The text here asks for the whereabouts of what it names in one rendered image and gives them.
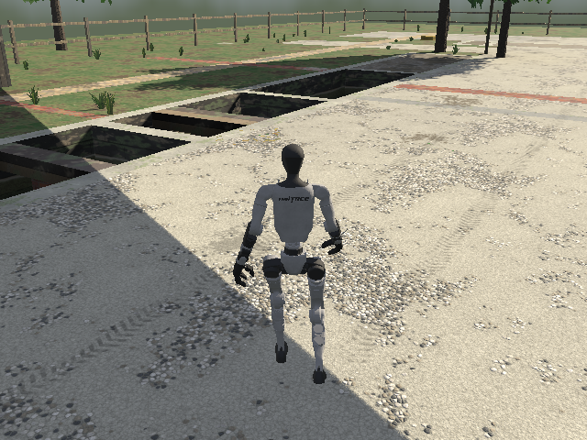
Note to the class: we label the right robot forearm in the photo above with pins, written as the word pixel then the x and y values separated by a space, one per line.
pixel 336 236

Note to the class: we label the right robot hand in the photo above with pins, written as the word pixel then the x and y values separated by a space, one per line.
pixel 333 250

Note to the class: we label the left robot forearm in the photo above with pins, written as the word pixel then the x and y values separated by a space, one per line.
pixel 246 247

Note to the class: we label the robot right upper arm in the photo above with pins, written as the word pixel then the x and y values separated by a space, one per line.
pixel 327 208

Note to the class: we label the robot right foot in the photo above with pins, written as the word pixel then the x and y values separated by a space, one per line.
pixel 319 376

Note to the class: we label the robot head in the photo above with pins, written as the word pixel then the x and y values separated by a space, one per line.
pixel 292 160

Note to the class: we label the left robot hand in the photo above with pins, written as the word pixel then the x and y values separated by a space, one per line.
pixel 237 272

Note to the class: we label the robot left upper arm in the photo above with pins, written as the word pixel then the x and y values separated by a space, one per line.
pixel 264 193

